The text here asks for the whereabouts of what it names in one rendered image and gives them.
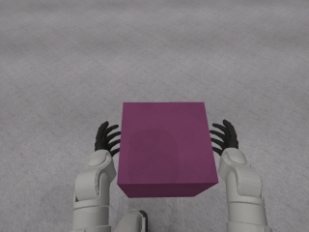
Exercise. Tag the right robot forearm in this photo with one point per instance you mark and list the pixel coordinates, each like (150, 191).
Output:
(244, 193)

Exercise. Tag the robot right hand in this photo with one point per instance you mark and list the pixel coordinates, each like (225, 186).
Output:
(229, 138)

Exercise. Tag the left robot shin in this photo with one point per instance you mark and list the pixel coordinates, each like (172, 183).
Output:
(134, 211)

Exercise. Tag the carton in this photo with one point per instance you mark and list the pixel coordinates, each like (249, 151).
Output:
(165, 150)

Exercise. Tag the left robot forearm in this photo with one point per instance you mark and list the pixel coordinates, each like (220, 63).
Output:
(92, 194)

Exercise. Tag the left robot thigh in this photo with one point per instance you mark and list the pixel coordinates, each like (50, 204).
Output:
(132, 222)

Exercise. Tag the robot left hand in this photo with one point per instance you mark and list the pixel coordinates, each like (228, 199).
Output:
(102, 139)

